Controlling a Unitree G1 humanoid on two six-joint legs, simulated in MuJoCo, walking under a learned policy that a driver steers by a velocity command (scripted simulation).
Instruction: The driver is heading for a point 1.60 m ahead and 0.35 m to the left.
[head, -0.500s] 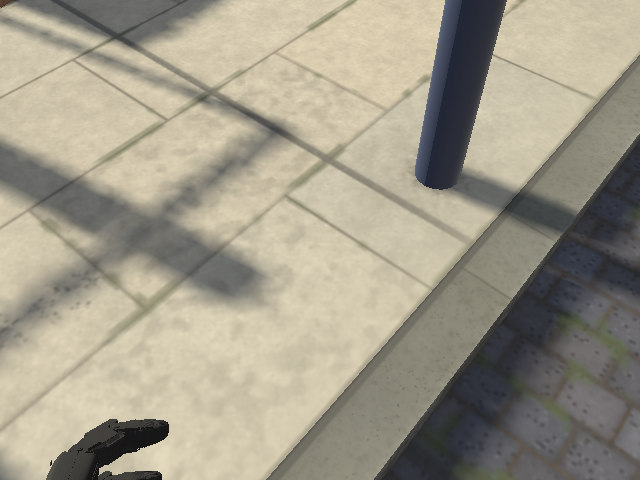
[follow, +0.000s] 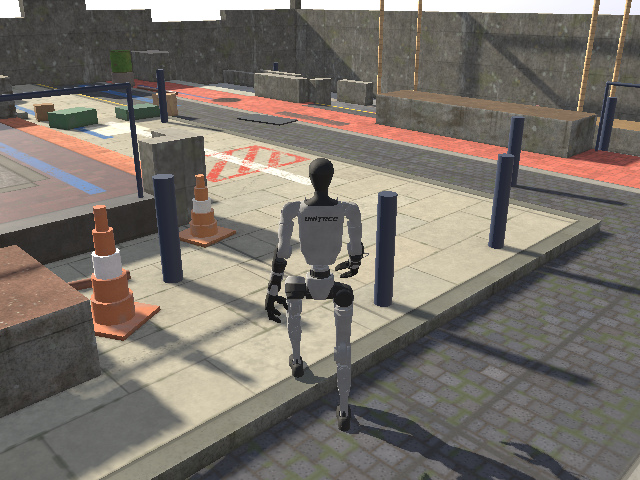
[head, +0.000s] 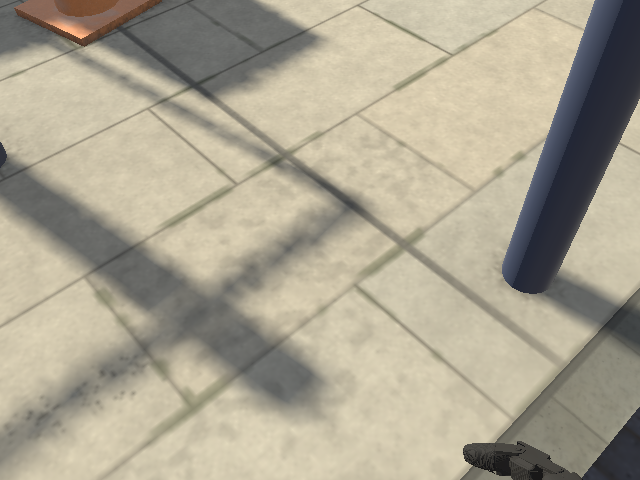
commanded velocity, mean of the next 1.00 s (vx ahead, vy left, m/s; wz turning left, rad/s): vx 0.50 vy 0.00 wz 0.08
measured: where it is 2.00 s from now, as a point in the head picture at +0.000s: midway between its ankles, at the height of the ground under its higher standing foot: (272, 216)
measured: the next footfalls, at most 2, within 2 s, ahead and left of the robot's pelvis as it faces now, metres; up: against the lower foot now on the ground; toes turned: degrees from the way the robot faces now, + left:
left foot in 0.02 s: +0.19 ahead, +0.12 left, +0.10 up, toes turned +7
right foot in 0.62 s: +0.51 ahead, -0.10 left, +0.10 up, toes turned -3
